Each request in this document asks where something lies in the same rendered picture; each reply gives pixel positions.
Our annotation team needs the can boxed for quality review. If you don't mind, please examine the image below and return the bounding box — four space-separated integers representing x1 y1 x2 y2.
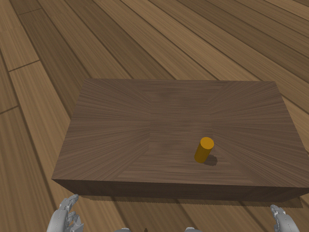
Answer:
194 137 214 163

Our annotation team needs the left robot hand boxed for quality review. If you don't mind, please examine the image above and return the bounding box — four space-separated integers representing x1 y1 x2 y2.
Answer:
47 194 84 232

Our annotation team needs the right robot hand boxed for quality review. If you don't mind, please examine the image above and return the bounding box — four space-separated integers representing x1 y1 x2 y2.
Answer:
270 204 300 232

